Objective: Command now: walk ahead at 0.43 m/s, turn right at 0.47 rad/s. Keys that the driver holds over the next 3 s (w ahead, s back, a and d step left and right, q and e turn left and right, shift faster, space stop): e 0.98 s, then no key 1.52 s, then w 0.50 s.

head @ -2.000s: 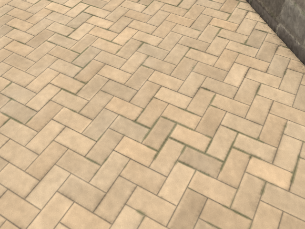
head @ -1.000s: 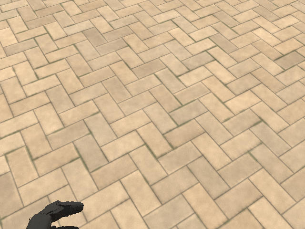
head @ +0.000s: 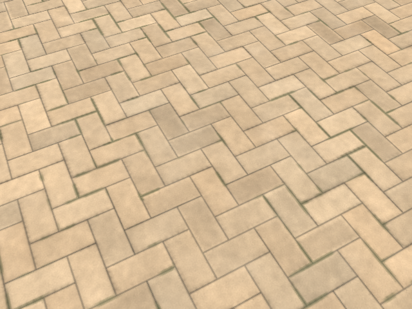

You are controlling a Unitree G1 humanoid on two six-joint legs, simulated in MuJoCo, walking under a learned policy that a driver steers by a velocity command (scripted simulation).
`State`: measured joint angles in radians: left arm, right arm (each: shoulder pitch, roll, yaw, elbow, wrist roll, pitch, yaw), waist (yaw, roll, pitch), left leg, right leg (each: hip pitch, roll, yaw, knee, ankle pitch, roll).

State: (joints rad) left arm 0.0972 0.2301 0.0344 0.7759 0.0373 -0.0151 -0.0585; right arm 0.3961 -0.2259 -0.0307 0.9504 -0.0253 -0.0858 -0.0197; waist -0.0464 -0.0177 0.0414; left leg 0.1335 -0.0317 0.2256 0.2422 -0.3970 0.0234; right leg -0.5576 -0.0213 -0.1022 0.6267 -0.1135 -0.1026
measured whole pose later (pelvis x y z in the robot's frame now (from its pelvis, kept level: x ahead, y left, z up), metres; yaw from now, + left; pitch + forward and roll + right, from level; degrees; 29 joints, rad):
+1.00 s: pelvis +0.18 +0.02 +0.01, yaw -35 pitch -1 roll +0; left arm 0.17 0.30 0.06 0.70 0.00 0.09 -0.05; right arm 0.22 -0.28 -0.04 0.72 -0.03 0.02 -0.02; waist -0.02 -0.01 0.08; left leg -0.24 0.07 0.16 0.49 -0.24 0.02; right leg -0.33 0.01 -0.02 0.78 -0.45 0.02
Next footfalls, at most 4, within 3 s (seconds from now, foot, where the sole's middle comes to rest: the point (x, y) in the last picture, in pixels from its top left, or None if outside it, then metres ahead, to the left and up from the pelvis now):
0.04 right None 0.18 -0.08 -0.76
0.60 left None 0.29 0.08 -0.76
1.06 right None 0.14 -0.08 -0.76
1.48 left None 0.25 0.08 -0.76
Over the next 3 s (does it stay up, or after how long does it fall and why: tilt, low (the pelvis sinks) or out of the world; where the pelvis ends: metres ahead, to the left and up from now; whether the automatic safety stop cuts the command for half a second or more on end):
stays up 0.23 -0.10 0.02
